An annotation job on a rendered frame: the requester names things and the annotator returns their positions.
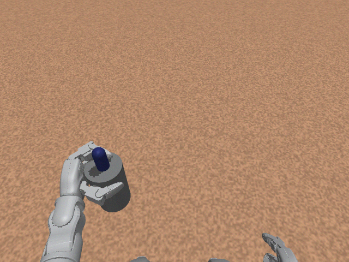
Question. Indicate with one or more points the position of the left robot arm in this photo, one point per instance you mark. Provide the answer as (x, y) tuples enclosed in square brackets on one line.
[(65, 224)]

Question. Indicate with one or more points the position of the bottle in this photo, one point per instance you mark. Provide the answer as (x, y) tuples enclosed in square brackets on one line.
[(102, 172)]

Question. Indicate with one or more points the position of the right robot hand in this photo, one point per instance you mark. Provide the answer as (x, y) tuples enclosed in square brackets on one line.
[(283, 253)]

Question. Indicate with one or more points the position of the left robot hand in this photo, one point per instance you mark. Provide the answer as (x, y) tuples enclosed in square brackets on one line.
[(74, 182)]

